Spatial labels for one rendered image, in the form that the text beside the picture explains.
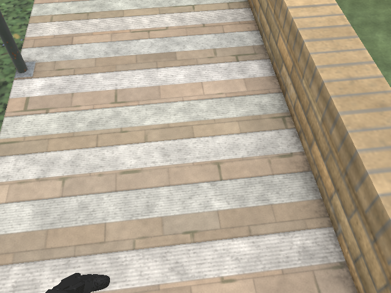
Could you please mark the left robot hand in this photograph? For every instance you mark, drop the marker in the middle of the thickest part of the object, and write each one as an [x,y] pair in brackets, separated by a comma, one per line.
[78,283]

